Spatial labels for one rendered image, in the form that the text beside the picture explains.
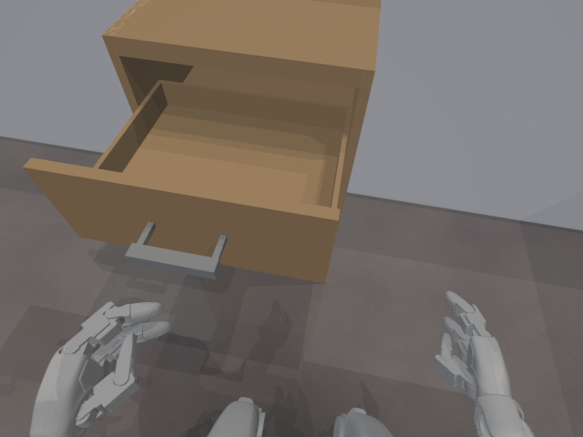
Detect robot left hand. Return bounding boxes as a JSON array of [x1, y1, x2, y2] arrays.
[[29, 301, 171, 437]]

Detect cabinet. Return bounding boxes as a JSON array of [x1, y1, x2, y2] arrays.
[[102, 0, 382, 284]]

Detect right robot forearm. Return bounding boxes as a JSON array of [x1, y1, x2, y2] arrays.
[[473, 394, 535, 437]]

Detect robot right hand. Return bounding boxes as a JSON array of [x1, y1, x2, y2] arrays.
[[435, 290, 512, 402]]

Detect drawer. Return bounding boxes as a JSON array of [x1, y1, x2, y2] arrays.
[[23, 80, 352, 282]]

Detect robot thigh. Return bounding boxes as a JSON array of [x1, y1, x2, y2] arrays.
[[333, 412, 393, 437], [207, 401, 265, 437]]

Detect robot right thigh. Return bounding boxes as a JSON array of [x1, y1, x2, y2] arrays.
[[333, 412, 393, 437]]

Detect robot left thigh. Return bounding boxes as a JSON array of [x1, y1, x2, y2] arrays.
[[207, 401, 265, 437]]

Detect handle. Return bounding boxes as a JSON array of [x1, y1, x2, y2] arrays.
[[125, 222, 228, 279]]

